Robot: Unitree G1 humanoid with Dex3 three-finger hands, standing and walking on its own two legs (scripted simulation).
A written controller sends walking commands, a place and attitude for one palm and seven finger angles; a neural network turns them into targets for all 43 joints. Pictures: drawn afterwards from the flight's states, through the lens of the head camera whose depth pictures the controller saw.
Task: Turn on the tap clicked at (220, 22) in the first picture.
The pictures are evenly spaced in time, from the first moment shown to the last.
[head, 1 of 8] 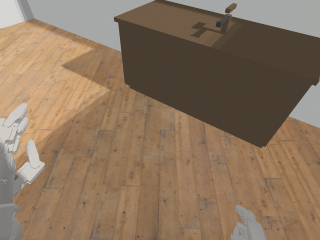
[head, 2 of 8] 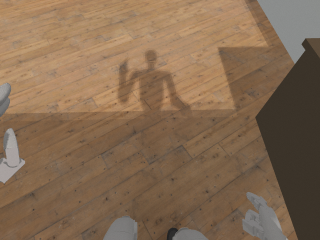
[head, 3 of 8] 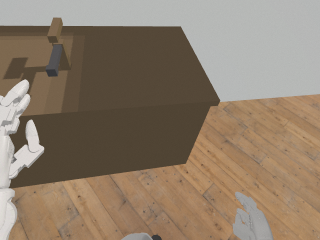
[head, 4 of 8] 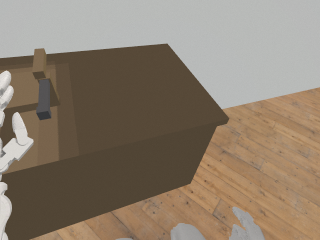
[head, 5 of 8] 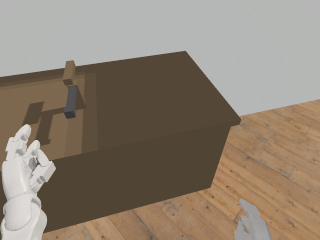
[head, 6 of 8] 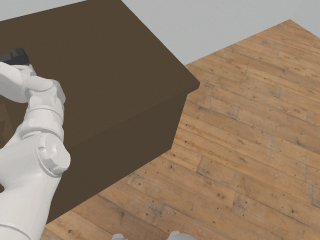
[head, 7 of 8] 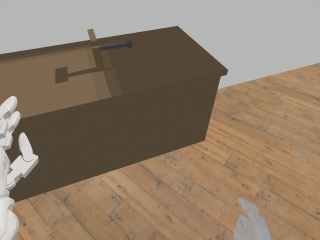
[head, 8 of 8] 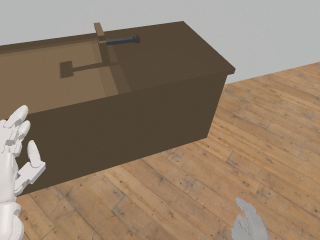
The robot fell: no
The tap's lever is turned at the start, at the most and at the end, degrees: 0 87 86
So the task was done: yes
